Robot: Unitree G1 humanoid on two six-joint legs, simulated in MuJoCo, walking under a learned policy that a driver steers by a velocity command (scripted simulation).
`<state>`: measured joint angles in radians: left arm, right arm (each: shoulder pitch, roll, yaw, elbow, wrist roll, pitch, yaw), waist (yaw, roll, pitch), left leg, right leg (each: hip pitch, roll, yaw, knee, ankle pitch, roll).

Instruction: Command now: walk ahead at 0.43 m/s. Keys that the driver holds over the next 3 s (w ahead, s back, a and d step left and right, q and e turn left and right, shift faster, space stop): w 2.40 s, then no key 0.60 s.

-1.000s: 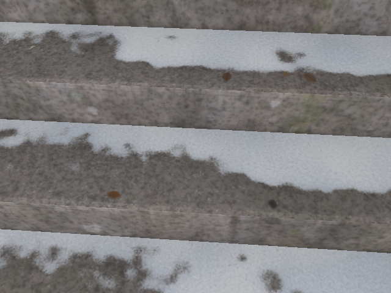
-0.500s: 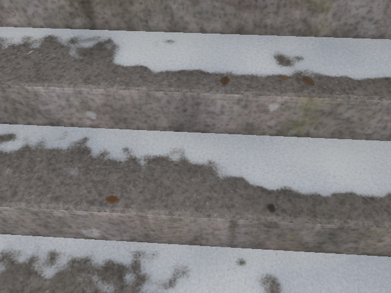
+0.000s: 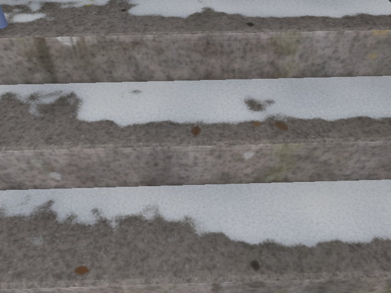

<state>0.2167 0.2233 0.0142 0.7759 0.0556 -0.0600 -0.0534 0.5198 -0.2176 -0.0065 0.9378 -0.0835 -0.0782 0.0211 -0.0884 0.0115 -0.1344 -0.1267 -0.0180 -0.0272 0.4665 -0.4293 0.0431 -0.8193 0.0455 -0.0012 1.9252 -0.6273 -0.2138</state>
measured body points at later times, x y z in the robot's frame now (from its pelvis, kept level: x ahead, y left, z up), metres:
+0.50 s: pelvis +0.27 -0.09 +0.17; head +0.25 -0.10 +0.62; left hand +0.12 +0.10 +0.03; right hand +0.46 -0.30 +0.07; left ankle +0.35 +0.05 -0.23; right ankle +0.23 -0.16 -0.56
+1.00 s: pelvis +0.57 -0.08 +0.33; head +0.56 -0.09 +0.78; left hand +0.70 +0.16 +0.21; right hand +0.51 -0.30 +0.17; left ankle +0.54 +0.00 -0.39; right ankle +0.60 -0.24 -0.13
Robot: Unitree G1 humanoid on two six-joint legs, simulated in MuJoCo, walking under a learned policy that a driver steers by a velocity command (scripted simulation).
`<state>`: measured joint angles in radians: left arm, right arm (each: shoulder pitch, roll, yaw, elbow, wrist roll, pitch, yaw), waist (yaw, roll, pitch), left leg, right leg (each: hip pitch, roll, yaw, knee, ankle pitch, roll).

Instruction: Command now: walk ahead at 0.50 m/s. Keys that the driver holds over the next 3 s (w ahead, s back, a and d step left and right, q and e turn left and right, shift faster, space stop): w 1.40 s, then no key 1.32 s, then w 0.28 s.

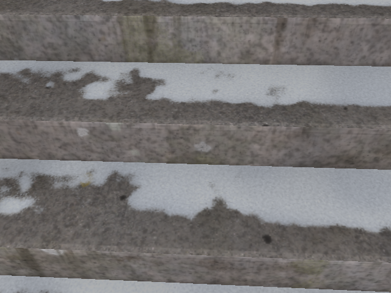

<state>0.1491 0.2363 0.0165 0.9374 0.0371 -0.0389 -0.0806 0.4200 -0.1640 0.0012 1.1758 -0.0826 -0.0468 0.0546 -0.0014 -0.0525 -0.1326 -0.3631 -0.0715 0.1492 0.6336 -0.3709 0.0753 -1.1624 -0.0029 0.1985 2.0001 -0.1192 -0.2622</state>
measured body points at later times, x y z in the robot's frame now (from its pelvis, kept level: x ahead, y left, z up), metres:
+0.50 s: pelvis +0.28 -0.07 +0.17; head +0.28 -0.07 +0.62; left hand +0.19 +0.15 +0.02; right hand +0.42 -0.29 +0.04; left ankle +0.33 +0.10 -0.29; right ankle +0.28 -0.14 -0.54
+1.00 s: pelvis +0.57 -0.01 +0.31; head +0.57 -0.01 +0.76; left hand +0.61 +0.24 +0.16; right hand +0.63 -0.24 +0.16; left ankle +0.60 +0.07 -0.37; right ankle +0.51 -0.19 -0.18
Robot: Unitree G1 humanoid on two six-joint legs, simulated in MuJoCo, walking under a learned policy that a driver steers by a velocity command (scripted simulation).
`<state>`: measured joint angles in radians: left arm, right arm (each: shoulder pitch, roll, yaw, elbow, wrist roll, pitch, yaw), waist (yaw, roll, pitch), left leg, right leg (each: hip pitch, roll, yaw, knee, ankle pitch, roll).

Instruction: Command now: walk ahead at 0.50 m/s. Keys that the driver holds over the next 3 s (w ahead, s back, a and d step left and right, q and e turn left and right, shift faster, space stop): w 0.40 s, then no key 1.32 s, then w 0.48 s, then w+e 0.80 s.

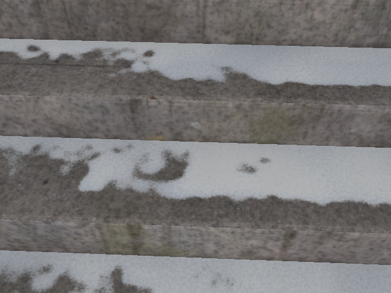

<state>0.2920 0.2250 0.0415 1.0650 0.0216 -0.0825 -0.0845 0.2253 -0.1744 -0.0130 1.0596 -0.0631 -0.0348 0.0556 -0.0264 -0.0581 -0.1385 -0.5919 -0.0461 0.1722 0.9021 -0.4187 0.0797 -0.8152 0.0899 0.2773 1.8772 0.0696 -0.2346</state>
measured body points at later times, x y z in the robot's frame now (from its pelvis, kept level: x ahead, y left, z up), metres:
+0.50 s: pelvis +0.28 -0.06 +0.14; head +0.28 -0.05 +0.59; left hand +0.45 +0.15 +0.03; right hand +0.25 -0.27 -0.02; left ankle +0.14 +0.11 -0.43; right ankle +0.34 -0.13 -0.51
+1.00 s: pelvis +0.39 -0.03 +0.21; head +0.39 -0.02 +0.66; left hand +0.54 +0.19 +0.09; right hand +0.47 -0.24 +0.07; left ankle +0.43 +0.08 -0.51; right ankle +0.34 -0.12 -0.51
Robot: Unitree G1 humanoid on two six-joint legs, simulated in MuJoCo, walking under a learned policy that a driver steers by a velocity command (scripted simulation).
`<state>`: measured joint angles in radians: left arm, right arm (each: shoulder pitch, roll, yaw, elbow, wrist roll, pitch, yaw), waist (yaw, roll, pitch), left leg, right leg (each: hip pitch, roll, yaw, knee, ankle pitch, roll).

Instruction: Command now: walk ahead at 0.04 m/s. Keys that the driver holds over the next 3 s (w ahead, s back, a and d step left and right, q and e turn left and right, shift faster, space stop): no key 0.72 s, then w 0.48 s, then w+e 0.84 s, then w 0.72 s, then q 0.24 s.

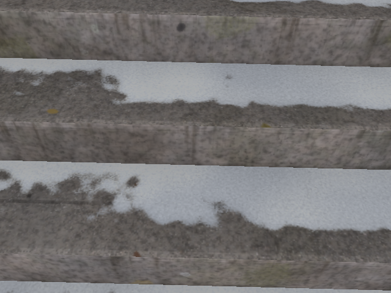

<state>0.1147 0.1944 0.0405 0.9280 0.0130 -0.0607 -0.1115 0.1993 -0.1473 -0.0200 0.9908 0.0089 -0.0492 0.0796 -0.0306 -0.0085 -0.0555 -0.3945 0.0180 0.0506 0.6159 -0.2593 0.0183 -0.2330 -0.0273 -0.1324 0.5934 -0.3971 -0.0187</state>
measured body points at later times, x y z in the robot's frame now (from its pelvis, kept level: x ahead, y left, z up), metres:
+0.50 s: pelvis +0.01 +0.01 +0.00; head +0.01 +0.01 +0.45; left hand +0.05 +0.24 -0.15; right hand +0.11 -0.21 -0.14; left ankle +0.04 +0.11 -0.73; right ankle -0.05 -0.10 -0.73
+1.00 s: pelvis +0.05 +0.04 +0.01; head +0.05 +0.05 +0.46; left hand -0.09 +0.22 -0.15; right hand +0.14 -0.19 -0.13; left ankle +0.00 +0.16 -0.48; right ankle -0.05 -0.10 -0.73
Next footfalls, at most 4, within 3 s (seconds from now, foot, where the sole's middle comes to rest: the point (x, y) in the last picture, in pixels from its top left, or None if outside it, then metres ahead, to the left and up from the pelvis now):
1.18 left None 0.30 0.27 -0.59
1.88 right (190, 223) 0.60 0.02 -0.42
2.36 left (160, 98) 0.94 0.11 -0.25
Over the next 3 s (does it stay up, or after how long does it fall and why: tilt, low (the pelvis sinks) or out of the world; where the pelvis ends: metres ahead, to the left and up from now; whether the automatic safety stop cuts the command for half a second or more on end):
stays up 1.06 -0.09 0.52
